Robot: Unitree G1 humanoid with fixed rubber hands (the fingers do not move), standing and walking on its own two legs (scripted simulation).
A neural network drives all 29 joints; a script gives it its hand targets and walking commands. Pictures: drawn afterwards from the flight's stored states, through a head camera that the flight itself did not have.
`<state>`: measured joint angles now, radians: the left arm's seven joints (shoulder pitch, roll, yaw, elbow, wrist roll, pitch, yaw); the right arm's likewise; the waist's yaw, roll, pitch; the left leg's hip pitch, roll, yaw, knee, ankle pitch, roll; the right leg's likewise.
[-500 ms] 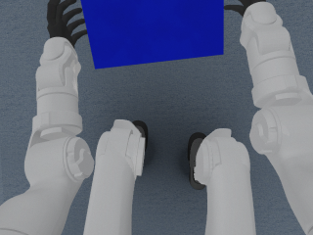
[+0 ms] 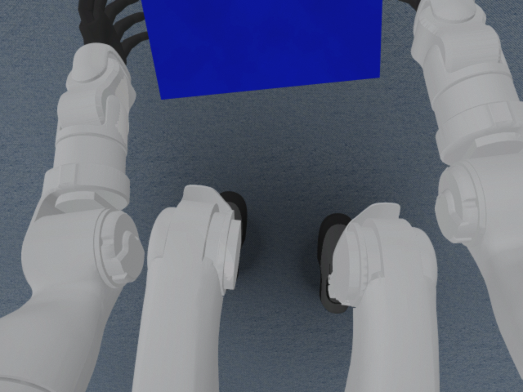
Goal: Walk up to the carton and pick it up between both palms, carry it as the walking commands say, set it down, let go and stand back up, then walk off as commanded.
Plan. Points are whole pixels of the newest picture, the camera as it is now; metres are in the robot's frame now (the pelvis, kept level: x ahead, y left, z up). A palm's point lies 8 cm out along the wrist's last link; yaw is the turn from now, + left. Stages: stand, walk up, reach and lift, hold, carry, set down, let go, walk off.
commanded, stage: set down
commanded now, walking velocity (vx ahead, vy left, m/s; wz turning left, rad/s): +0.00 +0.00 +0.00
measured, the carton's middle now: (263, 31) +0.54 +0.06 -0.27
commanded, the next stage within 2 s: none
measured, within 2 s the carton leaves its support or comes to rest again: rests again in 0.78 s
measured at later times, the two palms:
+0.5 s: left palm (111, 55) +0.47 +0.24 -0.17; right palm (428, 0) +0.55 -0.13 -0.18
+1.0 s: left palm (111, 54) +0.48 +0.25 -0.18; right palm (424, 0) +0.55 -0.13 -0.18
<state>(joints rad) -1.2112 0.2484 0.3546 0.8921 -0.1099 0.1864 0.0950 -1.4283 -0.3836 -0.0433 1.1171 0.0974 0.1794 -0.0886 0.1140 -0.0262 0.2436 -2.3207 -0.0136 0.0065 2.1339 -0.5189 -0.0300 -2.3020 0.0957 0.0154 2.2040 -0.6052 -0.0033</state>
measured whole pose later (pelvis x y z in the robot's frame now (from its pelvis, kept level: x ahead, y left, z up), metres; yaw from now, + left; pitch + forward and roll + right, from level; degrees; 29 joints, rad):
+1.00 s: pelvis +0.00 +0.00 -0.01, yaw +1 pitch +36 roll +3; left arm -1.29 0.30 0.35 1.05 -0.11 0.14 0.07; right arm -1.50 -0.38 -0.11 1.20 0.03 0.14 -0.01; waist 0.09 -0.01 0.35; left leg -2.28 -0.02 0.03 2.17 -0.52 -0.02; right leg -2.26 0.09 0.03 2.25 -0.62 0.00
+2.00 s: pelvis +0.00 +0.00 -0.01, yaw +1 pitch +35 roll +3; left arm -1.35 0.33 0.27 1.21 -0.22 -0.02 0.08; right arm -1.47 -0.47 0.04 1.20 0.19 0.05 -0.04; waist 0.11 0.01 0.42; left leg -2.27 0.00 0.03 2.19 -0.53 -0.02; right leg -2.24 0.07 0.01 2.28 -0.64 -0.01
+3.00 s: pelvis +0.00 +0.00 +0.11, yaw +1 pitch +46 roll +1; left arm -1.08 0.35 0.34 0.76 -0.18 0.20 0.02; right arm -1.30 -0.51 -0.15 0.94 0.08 0.22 0.07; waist 0.11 -0.02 0.05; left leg -2.12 -0.02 0.01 1.77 -0.45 -0.01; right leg -2.08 0.04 0.01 1.83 -0.55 -0.01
